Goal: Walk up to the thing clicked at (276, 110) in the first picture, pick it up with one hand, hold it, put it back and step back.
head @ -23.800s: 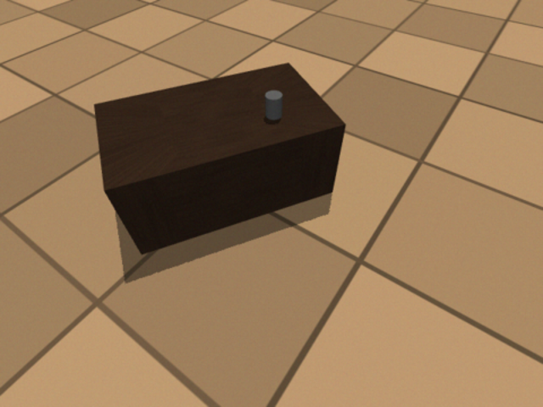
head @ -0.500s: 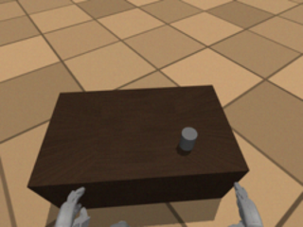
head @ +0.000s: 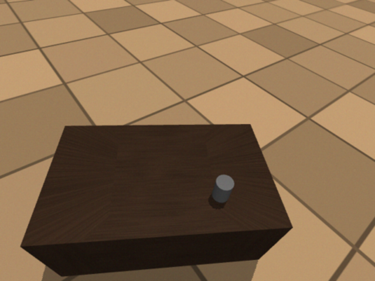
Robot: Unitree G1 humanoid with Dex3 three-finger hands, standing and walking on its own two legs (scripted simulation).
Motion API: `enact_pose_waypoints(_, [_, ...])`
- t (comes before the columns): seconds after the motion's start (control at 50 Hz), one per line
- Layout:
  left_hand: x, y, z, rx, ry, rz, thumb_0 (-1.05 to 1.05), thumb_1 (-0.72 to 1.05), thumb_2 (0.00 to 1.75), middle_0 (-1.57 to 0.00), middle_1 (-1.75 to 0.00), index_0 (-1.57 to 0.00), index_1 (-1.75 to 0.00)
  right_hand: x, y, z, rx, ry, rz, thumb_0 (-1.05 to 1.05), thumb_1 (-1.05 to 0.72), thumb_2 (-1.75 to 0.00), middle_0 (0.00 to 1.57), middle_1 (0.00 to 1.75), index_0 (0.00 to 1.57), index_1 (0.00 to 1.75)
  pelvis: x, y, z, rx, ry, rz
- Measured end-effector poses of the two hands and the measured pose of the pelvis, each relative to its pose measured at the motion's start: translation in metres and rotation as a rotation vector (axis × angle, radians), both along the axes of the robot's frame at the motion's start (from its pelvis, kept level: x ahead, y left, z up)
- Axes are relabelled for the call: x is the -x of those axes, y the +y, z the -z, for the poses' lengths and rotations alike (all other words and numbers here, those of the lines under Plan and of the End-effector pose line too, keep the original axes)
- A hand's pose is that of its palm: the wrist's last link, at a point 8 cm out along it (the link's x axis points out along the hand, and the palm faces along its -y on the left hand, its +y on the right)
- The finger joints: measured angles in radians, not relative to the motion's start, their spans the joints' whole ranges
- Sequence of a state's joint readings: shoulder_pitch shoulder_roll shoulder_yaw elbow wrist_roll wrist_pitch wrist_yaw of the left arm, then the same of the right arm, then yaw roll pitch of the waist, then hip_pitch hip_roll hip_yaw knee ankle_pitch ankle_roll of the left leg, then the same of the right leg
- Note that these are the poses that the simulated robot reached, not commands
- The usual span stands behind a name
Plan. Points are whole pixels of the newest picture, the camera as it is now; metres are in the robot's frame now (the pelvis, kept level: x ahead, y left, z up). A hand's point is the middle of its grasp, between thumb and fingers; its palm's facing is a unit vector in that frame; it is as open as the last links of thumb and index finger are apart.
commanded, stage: home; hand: right
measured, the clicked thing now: (222, 188) +0.51 -0.16 -0.31
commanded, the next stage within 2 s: stand in 0.92 s
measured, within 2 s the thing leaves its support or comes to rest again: neither
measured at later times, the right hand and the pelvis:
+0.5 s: hand out of the picture +0.07 -0.23 -0.14, palm faces -0.02 +0.92 -0.39, open 17.5 cm; pelvis +0.00 +0.02 +0.01, yaw +0 degrees
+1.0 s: hand out of the picture +0.09 -0.23 -0.14, palm faces -0.01 +0.92 -0.39, open 17.3 cm; pelvis +0.01 +0.02 +0.01, yaw +0 degrees
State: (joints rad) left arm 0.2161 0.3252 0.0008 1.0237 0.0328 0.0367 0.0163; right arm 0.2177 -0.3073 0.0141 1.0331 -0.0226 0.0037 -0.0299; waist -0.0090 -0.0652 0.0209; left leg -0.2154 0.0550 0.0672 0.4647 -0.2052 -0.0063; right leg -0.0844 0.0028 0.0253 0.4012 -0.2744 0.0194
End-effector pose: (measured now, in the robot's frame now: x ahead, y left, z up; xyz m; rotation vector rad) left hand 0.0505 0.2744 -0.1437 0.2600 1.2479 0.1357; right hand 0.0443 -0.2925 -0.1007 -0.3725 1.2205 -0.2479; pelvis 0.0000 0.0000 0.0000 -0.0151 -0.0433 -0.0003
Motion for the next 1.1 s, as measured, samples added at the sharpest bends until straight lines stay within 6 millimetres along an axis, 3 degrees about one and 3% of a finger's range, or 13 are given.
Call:
enact_pose_waypoints(0.2, [0.007, 0.016, -0.001, -0.005, 0.026, -0.009, 0.01, 0.91, 0.90, -0.20, -0.31, -0.20, -0.30, -0.011, 0.014, -0.001, -0.012, -0.002, -0.007, -0.01, 0.53, -0.05, 0.06, 0.05, 0.06, 0.05, 0.003, 0.011, -0.003, -0.001, -0.004, 0.001])
enact_pose_waypoints(0.44, [0.016, 0.033, -0.006, -0.037, 0.082, -0.028, 0.01, 0.91, 0.90, -0.20, -0.30, -0.20, -0.30, -0.020, 0.018, 0.001, -0.018, 0.018, -0.001, -0.01, 0.53, -0.04, 0.06, 0.05, 0.06, 0.05, -0.002, 0.019, -0.005, -0.010, 0.007, 0.000])
enact_pose_waypoints(0.88, [-0.018, 0.033, -0.010, -0.029, 0.021, -0.015, 0.00, 0.91, 0.90, -0.20, -0.30, -0.20, -0.30, -0.037, 0.018, -0.001, -0.020, 0.003, 0.006, -0.01, 0.52, -0.05, 0.06, 0.05, 0.06, 0.05, -0.012, 0.022, -0.006, -0.008, 0.009, -0.006])
enact_pose_waypoints(1.1, [-0.018, 0.037, -0.012, -0.034, 0.016, -0.017, 0.00, 0.91, 0.90, -0.20, -0.30, -0.20, -0.30, -0.039, 0.020, 0.000, -0.024, -0.003, 0.005, -0.01, 0.48, -0.09, 0.09, 0.08, 0.08, 0.08, -0.012, 0.025, -0.006, -0.010, 0.008, -0.009])
